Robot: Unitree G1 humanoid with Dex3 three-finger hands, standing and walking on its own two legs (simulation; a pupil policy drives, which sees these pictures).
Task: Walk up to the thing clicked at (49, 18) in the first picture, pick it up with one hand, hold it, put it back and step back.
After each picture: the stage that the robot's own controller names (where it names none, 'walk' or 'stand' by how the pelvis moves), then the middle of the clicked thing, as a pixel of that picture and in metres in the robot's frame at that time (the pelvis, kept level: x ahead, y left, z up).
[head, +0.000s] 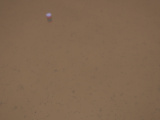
stand; (49, 18) +1.98 +0.49 -0.72
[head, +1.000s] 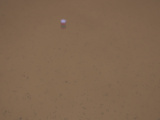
walk; (63, 24) +1.88 +0.21 -0.71
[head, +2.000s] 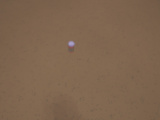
walk; (71, 47) +1.27 +0.10 -0.72
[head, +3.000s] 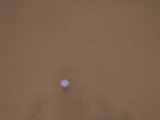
walk; (65, 86) +0.77 +0.16 -0.71
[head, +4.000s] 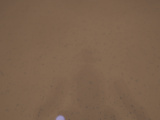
walk; out of the picture +0.45 +0.22 -0.69
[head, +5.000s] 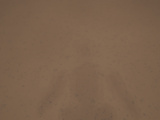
stand; out of the picture +0.31 +0.20 -0.72
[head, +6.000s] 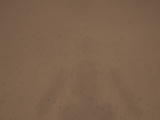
stand; out of the picture +0.31 +0.21 -0.72
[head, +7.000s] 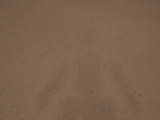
stand; out of the picture +0.33 +0.20 -0.71
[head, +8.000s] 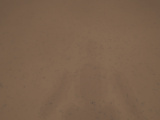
stand; out of the picture +0.30 +0.21 -0.73
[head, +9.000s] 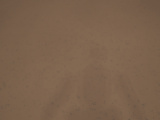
stand; out of the picture +0.32 +0.22 -0.73
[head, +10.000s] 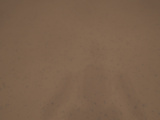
stand; out of the picture +0.31 +0.22 -0.73
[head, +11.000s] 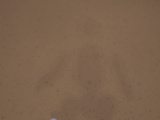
go down; out of the picture +0.34 +0.21 -0.69
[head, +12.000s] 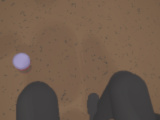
go down; (23, 64) +0.44 +0.20 -0.30
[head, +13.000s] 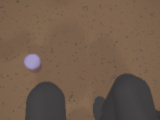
close in; (33, 64) +0.43 +0.19 -0.31
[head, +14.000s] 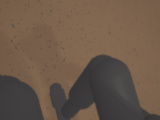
close in; out of the picture +0.43 +0.24 -0.24
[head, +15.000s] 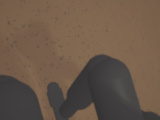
close; out of the picture +0.42 +0.25 -0.23
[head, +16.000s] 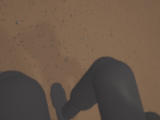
lift; out of the picture +0.38 +0.24 -0.23
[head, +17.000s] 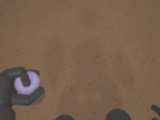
lift; (31, 89) +0.32 +0.19 -0.02
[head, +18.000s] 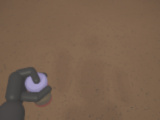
hold; (39, 90) +0.33 +0.17 +0.01
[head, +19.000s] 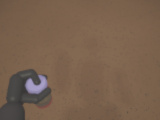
hold; (40, 92) +0.33 +0.17 +0.00
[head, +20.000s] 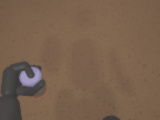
crouch; (34, 83) +0.36 +0.18 -0.06
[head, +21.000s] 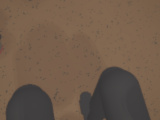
lower; out of the picture +0.49 +0.24 -0.12
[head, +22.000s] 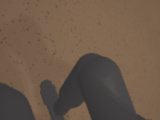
lower; out of the picture +0.45 +0.27 -0.25
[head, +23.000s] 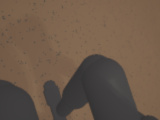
lower; out of the picture +0.44 +0.27 -0.24
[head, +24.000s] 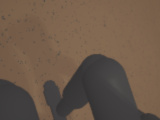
lower; out of the picture +0.44 +0.27 -0.24
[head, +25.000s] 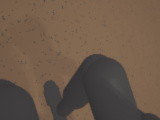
lower; out of the picture +0.44 +0.27 -0.24
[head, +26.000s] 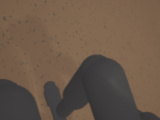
open; out of the picture +0.43 +0.25 -0.24
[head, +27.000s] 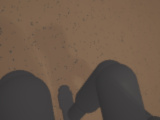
stand; out of the picture +0.44 +0.25 -0.24
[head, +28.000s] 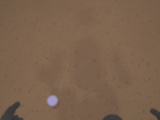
stand; (53, 102) +0.40 +0.18 -0.56
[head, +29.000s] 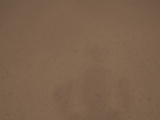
stand; out of the picture +0.37 +0.18 -0.67
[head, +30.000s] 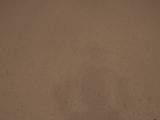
stand; out of the picture +0.37 +0.18 -0.67
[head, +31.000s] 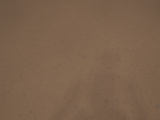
stand; out of the picture +0.39 +0.17 -0.72
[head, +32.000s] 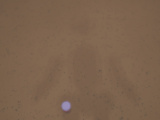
walk; (66, 107) +0.44 +0.13 -0.70
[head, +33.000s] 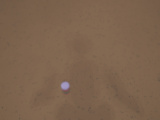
walk; (65, 88) +0.63 +0.16 -0.70
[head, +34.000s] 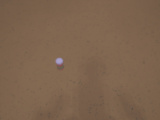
walk; (59, 64) +0.91 +0.23 -0.70
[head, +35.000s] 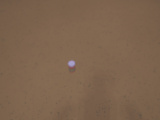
stand; (71, 66) +0.97 +0.15 -0.71
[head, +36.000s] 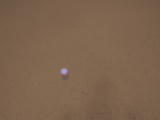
stand; (64, 74) +0.97 +0.21 -0.73
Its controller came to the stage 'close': yes
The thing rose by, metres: 0.72
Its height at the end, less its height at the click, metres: +0.00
